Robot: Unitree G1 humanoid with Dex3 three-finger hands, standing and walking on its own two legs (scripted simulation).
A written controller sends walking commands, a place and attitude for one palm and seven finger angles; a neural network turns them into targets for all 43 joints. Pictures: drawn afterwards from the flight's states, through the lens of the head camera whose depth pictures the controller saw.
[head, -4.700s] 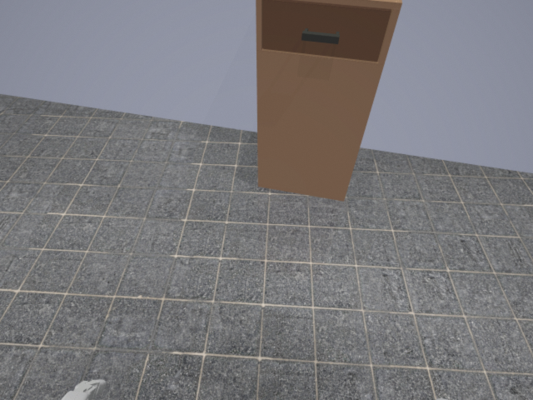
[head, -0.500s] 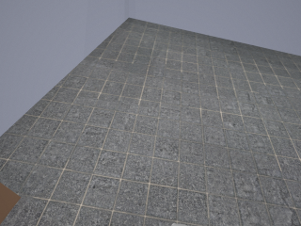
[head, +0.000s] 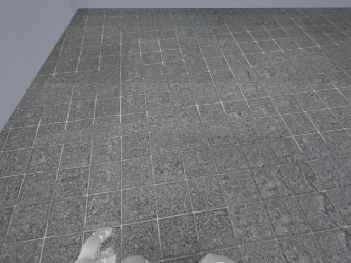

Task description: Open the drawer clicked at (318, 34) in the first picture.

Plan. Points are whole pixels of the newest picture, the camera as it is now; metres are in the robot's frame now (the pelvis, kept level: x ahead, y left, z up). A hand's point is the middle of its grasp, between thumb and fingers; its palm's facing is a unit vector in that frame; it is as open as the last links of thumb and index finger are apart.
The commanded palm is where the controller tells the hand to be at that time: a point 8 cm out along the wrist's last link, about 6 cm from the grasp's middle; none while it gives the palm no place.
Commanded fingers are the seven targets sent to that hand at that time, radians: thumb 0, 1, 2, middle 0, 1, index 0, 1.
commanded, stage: turn to face it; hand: left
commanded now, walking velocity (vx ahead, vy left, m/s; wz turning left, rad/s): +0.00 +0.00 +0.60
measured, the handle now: out of the picture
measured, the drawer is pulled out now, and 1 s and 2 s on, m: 0.00 0.00 0.00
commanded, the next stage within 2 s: none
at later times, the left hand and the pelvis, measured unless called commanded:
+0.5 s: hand out of the picture +0.01 +0.28 -0.16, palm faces +0.32 -0.91 -0.25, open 7.4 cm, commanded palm none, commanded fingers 0.00 0.90 0.90 -0.20 -0.30 -0.20 -0.30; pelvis +0.01 +0.05 +0.02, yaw +16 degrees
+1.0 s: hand out of the picture -0.01 +0.19 -0.12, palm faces +0.55 -0.79 -0.28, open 7.4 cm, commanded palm none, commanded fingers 0.00 0.90 0.90 -0.20 -0.30 -0.20 -0.30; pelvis +0.01 -0.03 +0.02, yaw +34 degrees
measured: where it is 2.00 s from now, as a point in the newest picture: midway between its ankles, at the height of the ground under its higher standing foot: outside the picture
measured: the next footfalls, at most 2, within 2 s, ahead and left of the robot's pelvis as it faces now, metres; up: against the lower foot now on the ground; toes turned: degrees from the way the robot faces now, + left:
left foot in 0.28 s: +0.06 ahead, +0.13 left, +0.00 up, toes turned +20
right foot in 0.86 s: +0.10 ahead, -0.10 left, +0.00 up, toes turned +28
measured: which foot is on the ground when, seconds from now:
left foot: up 0.00-0.26, down 0.28-0.86, up 0.88-1.00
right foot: down 0.00-0.28, up 0.30-0.84, down 0.86-1.00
